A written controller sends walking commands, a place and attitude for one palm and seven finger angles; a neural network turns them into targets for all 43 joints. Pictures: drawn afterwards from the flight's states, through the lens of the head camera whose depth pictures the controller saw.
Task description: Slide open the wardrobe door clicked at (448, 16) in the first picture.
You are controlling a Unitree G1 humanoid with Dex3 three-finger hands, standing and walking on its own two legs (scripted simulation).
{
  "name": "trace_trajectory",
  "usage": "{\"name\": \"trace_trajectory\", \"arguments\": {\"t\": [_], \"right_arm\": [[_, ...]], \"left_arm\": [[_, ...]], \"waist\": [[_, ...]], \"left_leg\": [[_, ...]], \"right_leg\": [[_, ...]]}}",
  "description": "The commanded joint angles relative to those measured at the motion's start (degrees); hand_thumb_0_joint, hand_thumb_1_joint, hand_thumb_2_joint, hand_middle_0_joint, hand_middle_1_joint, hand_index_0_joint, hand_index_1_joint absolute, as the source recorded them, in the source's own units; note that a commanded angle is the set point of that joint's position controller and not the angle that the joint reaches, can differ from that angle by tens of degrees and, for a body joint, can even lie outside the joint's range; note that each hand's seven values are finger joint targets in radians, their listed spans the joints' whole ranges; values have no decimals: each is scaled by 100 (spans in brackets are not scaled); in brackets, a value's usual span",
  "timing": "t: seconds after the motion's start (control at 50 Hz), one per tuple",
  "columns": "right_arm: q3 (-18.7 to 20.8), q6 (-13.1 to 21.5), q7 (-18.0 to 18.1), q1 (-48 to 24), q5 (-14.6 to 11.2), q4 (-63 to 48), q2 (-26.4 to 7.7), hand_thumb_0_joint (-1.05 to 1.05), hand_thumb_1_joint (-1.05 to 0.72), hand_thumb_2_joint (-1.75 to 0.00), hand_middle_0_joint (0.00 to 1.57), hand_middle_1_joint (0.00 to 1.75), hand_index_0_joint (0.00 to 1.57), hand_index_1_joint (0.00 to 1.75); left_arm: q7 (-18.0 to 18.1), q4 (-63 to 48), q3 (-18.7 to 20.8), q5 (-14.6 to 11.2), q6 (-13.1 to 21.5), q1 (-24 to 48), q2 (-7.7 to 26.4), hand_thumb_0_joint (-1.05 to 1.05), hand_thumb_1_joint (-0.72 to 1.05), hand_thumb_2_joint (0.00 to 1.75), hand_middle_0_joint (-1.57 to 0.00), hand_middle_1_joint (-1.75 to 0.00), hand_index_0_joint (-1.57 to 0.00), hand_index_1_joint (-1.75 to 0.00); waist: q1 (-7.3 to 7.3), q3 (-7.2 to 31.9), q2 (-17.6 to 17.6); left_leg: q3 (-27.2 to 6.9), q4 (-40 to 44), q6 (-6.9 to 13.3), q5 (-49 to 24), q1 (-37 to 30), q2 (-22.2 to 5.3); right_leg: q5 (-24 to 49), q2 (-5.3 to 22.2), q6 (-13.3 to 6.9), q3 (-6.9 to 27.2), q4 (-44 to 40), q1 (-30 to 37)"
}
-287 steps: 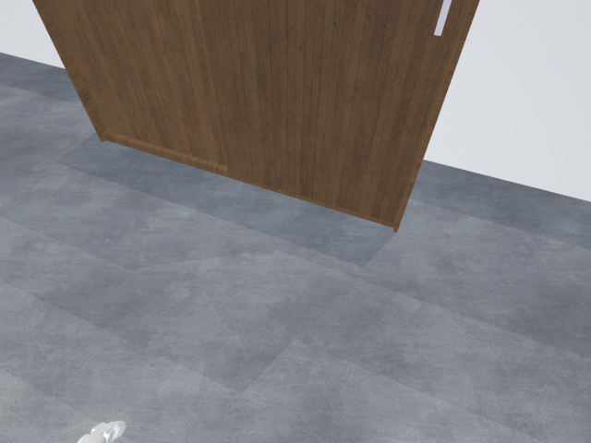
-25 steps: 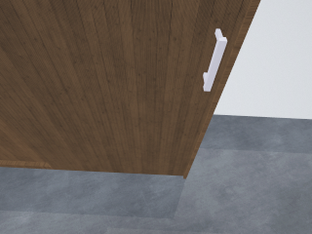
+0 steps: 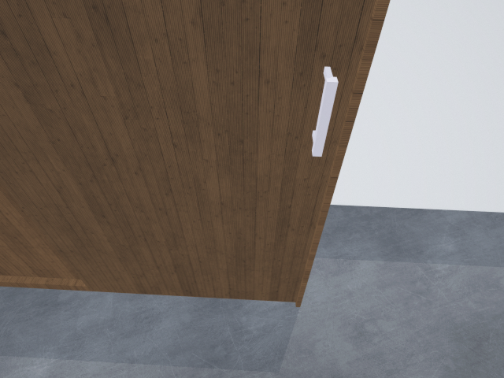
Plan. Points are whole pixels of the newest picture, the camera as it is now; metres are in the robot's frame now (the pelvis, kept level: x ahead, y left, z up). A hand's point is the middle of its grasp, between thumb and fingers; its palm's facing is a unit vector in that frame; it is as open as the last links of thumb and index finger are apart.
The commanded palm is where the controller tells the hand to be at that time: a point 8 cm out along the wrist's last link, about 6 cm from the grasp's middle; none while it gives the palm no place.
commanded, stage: come to a stop and stand still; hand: right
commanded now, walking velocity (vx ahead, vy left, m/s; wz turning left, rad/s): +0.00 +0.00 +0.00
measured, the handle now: (322, 113) +0.53 -0.10 +0.17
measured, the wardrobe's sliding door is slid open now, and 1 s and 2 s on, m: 0.00 0.00 0.00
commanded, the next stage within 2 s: look again from close up in 0.72 s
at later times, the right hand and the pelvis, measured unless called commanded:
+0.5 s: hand out of the picture -0.01 -0.13 -0.17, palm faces +0.04 +0.98 -0.17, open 7.4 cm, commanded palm none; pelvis -0.01 +0.03 +0.00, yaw -1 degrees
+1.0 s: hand out of the picture -0.03 -0.12 -0.17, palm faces +0.07 +0.98 -0.16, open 7.4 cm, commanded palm none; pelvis -0.02 +0.04 +0.00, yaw -1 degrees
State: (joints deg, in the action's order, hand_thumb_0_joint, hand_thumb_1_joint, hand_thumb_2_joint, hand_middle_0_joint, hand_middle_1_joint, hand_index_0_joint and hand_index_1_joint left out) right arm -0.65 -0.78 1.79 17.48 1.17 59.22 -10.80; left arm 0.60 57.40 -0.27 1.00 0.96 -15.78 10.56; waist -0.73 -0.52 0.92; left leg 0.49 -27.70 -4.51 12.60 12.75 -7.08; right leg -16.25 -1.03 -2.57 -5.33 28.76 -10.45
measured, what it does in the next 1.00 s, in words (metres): stands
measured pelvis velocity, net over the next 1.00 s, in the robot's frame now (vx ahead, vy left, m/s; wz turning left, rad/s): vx -0.02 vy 0.04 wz -0.02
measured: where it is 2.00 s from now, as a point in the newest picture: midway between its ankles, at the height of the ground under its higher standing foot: outside the picture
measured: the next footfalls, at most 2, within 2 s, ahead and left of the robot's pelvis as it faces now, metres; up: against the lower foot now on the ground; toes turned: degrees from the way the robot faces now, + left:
none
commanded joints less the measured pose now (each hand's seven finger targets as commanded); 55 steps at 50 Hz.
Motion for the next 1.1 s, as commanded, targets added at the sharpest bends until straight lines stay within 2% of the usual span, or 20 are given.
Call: {"name": "trace_trajectory", "arguments": {"t": [0.0,0.04,0.1,0.14,0.22,0.3,0.36,0.64,0.74,0.84,0.9,1.0,1.08], "right_arm": [[116,94,18,255,-1,-208,-560,0,-90,-90,20,30,20,30],[112,98,20,280,2,-155,-545,0,-90,-90,20,30,20,30],[113,113,20,300,-9,-96,-513,0,-90,-90,20,30,20,30],[104,125,23,317,-9,-68,-513,0,-90,-90,20,30,20,30],[106,138,26,322,-23,-20,-458,0,-90,-90,20,30,20,30],[120,164,33,373,-28,13,-418,0,-90,-90,20,30,20,30],[122,175,42,377,-29,41,-404,0,-90,-90,20,30,20,30],[151,173,46,410,-27,69,-294,0,-90,-90,20,30,20,30],[172,180,41,427,-22,54,-282,0,-90,-90,20,30,20,30],[179,164,42,439,-18,49,-254,0,-90,-90,20,30,20,30],[181,165,38,466,-21,70,-224,0,-90,-90,20,30,20,30],[194,150,34,491,-13,64,-190,0,-90,-90,20,30,20,30],[199,161,34,513,-8,74,-170,0,-90,-90,20,30,20,30]], "left_arm": [[58,-214,170,-39,96,-147,696,0,90,90,-20,-30,-20,-30],[58,-158,174,-45,82,-181,670,0,90,90,-20,-30,-20,-30],[59,-57,161,-51,81,-222,614,0,90,90,-20,-30,-20,-30],[57,0,159,-63,63,-269,574,0,90,90,-20,-30,-20,-30],[56,124,139,-54,49,-349,481,0,90,90,-20,-30,-20,-30],[61,206,141,-60,48,-423,386,0,90,90,-20,-30,-20,-30],[61,274,134,-59,48,-442,358,0,90,90,-20,-30,-20,-30],[74,380,133,-55,19,-545,211,0,90,90,-20,-30,-20,-30],[75,376,145,-51,20,-577,202,0,90,90,-20,-30,-20,-30],[78,384,139,-50,20,-580,190,0,90,90,-20,-30,-20,-30],[80,374,143,-46,23,-577,185,0,90,90,-20,-30,-20,-30],[81,361,151,-37,25,-593,204,0,90,90,-20,-30,-20,-30],[82,366,150,-39,29,-604,182,0,90,90,-20,-30,-20,-30]], "waist": [[23,-311,-259],[28,-362,-138],[36,-317,-145],[31,-398,54],[58,-409,-63],[54,-324,110],[53,-321,14],[45,-513,30],[48,-413,58],[32,-544,-110],[34,-512,-44],[21,-502,-185],[22,-484,-55]], "left_leg": [[-33,294,426,-341,-141,44],[-23,350,422,-303,-140,42],[-60,402,429,-303,-163,22],[-63,483,437,-204,-134,10],[-104,542,462,-77,-50,6],[-141,611,485,-56,-61,-20],[-128,607,489,-130,-52,-15],[-140,760,520,224,73,23],[-134,762,518,192,23,29],[-109,743,512,249,25,63],[-99,735,510,257,40,50],[-77,669,506,276,-13,88],[-63,657,504,220,3,80]], "right_leg": [[466,697,98,796,-1047,-536],[365,694,104,777,-1043,-544],[356,667,121,749,-1025,-513],[271,654,128,718,-985,-543],[234,622,166,663,-967,-513],[351,595,178,610,-865,-445],[470,611,197,574,-826,-408],[271,602,240,579,-843,-520],[286,603,242,587,-832,-488],[96,626,245,649,-941,-644],[81,613,240,647,-941,-627],[-238,645,218,740,-1072,-775],[-111,637,223,708,-1011,-736]]}}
